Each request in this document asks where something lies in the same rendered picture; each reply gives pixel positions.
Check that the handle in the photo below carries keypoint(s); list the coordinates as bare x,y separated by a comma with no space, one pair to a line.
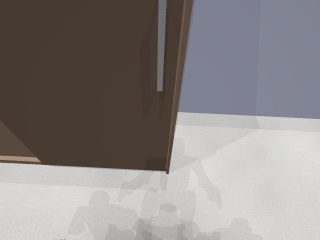
162,5

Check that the wardrobe door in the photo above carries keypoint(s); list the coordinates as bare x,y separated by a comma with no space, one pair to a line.
10,145
78,80

